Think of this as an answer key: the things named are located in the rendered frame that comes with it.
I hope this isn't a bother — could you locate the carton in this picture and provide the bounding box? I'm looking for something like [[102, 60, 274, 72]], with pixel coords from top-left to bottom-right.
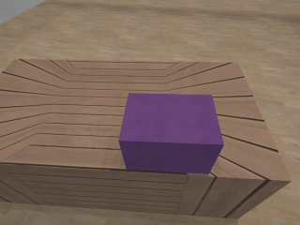
[[118, 93, 224, 174]]

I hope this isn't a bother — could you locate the pedestal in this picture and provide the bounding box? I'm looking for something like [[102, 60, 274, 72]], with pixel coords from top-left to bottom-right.
[[0, 59, 292, 219]]

